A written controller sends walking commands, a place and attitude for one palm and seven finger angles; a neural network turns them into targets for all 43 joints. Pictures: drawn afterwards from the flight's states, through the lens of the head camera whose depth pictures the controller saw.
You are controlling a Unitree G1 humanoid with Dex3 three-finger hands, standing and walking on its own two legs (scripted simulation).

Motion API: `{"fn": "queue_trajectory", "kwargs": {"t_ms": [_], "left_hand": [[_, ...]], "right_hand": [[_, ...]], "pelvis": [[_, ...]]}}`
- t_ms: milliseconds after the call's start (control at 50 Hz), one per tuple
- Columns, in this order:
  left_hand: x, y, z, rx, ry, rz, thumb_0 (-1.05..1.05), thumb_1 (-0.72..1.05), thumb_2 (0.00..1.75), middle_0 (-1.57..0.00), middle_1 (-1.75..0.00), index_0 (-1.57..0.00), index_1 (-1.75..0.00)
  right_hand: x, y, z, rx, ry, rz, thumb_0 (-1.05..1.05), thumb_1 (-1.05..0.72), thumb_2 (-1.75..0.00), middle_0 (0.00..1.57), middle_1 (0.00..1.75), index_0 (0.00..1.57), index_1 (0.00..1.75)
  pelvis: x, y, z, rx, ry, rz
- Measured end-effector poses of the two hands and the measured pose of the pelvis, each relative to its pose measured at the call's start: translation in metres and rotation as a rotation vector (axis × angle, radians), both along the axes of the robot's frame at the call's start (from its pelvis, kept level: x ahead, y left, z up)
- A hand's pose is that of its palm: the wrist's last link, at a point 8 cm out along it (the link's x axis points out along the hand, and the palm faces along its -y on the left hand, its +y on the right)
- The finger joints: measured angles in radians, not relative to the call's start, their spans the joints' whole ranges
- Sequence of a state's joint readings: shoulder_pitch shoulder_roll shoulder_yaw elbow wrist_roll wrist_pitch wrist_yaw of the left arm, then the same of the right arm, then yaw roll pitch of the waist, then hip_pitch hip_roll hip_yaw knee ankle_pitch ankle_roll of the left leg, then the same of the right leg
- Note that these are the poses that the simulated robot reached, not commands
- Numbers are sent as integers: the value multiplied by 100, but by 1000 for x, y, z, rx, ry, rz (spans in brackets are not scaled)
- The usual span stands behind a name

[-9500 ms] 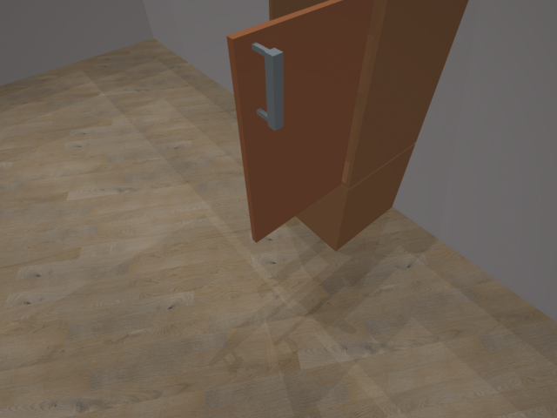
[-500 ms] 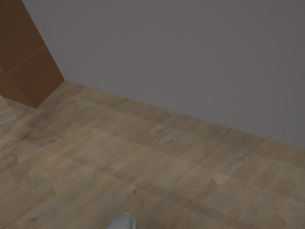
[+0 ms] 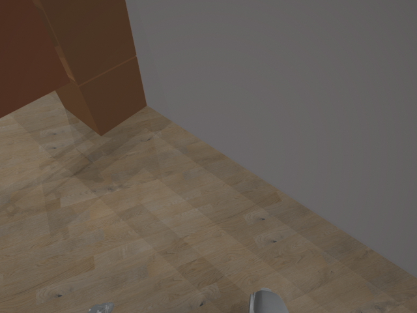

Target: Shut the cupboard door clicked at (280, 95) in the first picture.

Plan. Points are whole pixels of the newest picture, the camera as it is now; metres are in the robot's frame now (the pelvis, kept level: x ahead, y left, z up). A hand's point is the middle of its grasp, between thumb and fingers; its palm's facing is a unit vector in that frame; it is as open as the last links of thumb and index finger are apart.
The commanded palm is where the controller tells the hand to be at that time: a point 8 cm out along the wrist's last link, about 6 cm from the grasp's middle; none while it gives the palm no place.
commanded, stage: walk to a spot facing it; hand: left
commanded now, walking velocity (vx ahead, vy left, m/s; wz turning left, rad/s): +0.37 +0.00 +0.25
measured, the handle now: out of the picture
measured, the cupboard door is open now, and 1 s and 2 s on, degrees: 90 90 90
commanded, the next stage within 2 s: turn to face it in 1.02 s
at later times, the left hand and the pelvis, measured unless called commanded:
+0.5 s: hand (156, 264) +0.24 +0.14 -0.16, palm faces +0.23 -0.94 -0.23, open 7.1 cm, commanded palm none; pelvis +0.23 -0.06 +0.00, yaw +12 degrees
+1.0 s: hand (127, 187) +0.45 +0.26 -0.17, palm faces +0.39 -0.91 -0.15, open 7.3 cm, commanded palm none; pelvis +0.45 +0.07 +0.00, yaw +21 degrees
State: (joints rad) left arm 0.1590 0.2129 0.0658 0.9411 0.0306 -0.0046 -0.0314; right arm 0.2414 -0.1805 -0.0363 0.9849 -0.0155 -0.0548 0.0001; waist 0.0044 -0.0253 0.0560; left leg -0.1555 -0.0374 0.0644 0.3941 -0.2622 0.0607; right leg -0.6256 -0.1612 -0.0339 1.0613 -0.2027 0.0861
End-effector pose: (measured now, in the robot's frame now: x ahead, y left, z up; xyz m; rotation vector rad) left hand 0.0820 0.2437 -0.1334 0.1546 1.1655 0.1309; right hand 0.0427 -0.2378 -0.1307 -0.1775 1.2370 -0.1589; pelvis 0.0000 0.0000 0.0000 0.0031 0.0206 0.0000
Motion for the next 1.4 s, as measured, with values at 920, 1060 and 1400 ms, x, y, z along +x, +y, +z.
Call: {"fn": "queue_trajectory", "kwargs": {"t_ms": [920,1060,1400], "left_hand": [[260,24,-24,-91,175,424,1,92,90,-20,-30,-20,-29],[390,80,-3,-26,-6,362,1,93,90,-20,-30,-20,-29],[550,82,-7,-7,-77,376,0,91,90,-20,-30,-20,-29]], "right_hand": [[522,100,0,-14,-67,383,0,-92,-90,20,30,20,30],[503,89,1,-35,114,297,0,-93,-90,20,30,20,30],[607,103,-22,-4,330,301,1,-91,-90,21,30,20,30]], "pelvis": [[417,58,-6,-11,-15,362],[478,79,3,-8,-20,368],[614,86,-10,0,-22,477]]}}
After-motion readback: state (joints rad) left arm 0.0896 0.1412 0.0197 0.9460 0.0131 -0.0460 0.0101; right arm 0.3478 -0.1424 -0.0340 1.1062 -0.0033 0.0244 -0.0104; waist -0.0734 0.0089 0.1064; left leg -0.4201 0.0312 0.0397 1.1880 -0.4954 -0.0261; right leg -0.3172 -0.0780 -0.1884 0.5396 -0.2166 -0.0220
